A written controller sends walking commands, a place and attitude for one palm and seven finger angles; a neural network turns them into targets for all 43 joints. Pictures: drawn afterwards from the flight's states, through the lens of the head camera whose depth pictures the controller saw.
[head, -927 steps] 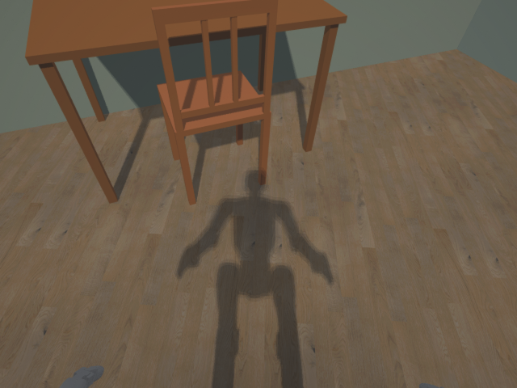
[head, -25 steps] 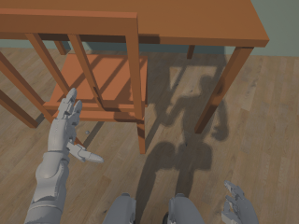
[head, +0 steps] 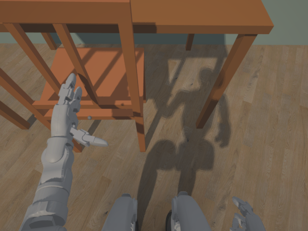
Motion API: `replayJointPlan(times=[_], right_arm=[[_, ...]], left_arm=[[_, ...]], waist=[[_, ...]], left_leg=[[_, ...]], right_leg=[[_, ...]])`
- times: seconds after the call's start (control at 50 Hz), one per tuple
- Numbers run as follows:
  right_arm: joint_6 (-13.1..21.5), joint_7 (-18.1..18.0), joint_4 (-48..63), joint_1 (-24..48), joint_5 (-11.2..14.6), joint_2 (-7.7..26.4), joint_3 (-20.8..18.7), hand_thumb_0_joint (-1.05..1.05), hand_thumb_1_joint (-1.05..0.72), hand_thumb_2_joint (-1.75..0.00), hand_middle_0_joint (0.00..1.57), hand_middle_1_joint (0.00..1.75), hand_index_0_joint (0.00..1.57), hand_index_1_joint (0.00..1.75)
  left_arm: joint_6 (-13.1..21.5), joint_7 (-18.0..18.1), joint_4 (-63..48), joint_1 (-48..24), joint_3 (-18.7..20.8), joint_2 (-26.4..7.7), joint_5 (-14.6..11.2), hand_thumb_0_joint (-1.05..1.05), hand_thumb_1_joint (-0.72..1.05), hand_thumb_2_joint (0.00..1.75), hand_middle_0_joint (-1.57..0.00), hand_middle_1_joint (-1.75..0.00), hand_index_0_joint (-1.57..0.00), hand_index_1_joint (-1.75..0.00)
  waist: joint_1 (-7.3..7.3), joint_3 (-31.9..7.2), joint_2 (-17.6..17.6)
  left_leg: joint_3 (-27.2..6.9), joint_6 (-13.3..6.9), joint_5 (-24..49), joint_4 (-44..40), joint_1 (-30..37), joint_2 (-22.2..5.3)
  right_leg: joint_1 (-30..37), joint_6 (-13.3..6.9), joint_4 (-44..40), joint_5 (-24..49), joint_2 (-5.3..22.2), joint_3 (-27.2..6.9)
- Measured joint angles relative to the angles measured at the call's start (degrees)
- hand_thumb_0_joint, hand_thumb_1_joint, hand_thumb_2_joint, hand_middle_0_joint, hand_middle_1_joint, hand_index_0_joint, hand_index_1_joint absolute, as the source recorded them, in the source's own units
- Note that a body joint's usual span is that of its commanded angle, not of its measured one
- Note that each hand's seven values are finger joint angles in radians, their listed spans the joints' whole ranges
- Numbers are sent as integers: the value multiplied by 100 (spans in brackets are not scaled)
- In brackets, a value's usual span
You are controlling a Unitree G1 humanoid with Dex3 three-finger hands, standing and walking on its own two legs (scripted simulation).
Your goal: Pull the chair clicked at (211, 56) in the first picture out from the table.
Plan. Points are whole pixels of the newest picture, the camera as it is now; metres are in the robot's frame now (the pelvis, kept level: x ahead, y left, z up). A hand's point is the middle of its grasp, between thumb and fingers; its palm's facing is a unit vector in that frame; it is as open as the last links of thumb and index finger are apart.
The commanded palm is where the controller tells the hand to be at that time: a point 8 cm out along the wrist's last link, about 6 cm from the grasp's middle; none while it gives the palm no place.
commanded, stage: aim the fingers beside a spindle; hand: left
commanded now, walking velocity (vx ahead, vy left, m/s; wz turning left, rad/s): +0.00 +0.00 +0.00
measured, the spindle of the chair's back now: (46, 72) +0.52 +0.31 +0.05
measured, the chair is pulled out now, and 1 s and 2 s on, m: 0.00 0.00 0.00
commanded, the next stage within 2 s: push the fingers through the gap in 0.74 s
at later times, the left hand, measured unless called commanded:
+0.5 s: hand (89, 121) +0.38 +0.18 +0.02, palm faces +0.02 -1.00 -0.04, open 16.9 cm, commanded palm +0.35 +0.23 +0.03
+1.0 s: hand (87, 120) +0.38 +0.18 +0.03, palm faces +0.04 -1.00 -0.05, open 16.9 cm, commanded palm +0.36 +0.23 +0.03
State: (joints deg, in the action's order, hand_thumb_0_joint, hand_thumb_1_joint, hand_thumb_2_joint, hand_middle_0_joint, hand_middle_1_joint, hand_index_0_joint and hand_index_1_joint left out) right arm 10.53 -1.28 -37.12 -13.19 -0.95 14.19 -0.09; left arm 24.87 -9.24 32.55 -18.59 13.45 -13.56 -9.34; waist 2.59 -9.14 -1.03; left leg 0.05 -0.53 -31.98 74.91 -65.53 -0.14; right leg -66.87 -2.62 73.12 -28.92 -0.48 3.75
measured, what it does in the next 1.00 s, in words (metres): stands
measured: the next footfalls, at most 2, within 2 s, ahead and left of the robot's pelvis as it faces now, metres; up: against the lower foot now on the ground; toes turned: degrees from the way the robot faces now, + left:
none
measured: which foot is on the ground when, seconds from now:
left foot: down 0.00-1.00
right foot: down 0.00-1.00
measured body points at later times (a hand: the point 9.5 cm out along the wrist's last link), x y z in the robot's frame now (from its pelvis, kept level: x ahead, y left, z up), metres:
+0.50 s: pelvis +0.00 +0.00 +0.00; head +0.11 +0.01 +0.44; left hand +0.37 +0.23 +0.03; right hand +0.16 -0.24 -0.11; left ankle +0.03 +0.11 -0.61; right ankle +0.05 -0.10 -0.61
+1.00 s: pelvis +0.00 +0.00 +0.00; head +0.11 +0.01 +0.44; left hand +0.37 +0.23 +0.04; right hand +0.15 -0.25 -0.11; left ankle +0.03 +0.11 -0.61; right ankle +0.05 -0.10 -0.61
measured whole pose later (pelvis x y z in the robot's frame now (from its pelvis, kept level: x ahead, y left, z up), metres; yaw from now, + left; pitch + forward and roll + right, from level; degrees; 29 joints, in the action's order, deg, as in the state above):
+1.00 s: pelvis +0.00 +0.00 +0.00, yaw +0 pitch +22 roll -1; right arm 9.1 -1.5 -37.0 -11.5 -1.0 14.2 0.1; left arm 27.3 -8.0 33.1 -18.0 12.1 -13.4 -8.2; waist 2.3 -9.2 -0.5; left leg -0.6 -0.7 -32.1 75.4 -65.3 0.2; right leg -66.1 -2.5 73.2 -29.1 -0.3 4.3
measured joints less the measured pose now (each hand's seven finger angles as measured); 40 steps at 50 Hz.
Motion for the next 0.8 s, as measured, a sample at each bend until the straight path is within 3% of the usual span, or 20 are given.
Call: replayJointPlan(times=[0.18,0.34,0.5,0.66,0.8], right_arm=[[-117,4,42,-39,46,11,23,1,-90,-90,20,30,20,30],[-71,-7,28,116,10,24,-4,1,-90,-90,20,30,20,30],[-139,-6,123,212,10,-1,41,1,-90,-90,20,30,20,30],[-186,22,81,106,7,-40,39,1,-90,-90,20,30,20,30],[-205,9,76,56,43,-14,35,1,-90,-90,20,30,20,30]], left_arm=[[10,-15,132,215,-40,-10,-21,-1,-50,30,-6,-8,-6,-8],[216,23,-99,207,-226,75,44,-2,-50,30,-6,-8,-6,-8],[6,63,238,-30,-180,40,106,-1,-50,30,-6,-8,-6,-8],[133,31,-59,185,-112,31,35,-2,-50,30,-6,-8,-6,-8],[-14,-69,21,254,-202,35,-22,-1,-50,30,-6,-8,-6,-8]], waist=[[-37,-22,10],[-71,12,41],[-26,-8,18],[-78,-23,15],[-76,-23,14]], left_leg=[[-12,-19,16,-79,127,15],[-71,-22,6,-7,77,34],[-49,-35,-2,26,3,42],[-24,-34,-26,-20,97,30],[-55,-26,-16,-39,122,35]], right_leg=[[144,19,-93,12,10,7],[140,27,-69,5,29,64],[56,37,-24,-4,36,42],[130,40,-53,-24,20,14],[171,30,-84,-20,23,42]])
